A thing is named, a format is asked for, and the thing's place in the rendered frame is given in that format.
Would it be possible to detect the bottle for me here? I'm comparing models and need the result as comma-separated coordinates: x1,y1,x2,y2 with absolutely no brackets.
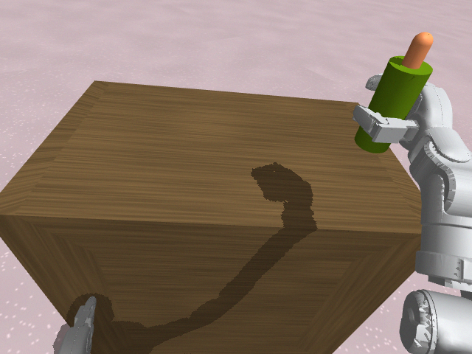
355,32,433,153

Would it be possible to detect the right robot hand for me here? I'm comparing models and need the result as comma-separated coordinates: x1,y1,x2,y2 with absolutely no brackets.
353,73,453,150

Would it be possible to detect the right robot arm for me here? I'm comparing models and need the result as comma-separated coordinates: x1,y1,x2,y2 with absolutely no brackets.
399,127,472,354

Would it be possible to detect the left robot hand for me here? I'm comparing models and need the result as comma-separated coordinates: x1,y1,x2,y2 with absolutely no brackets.
58,296,97,354

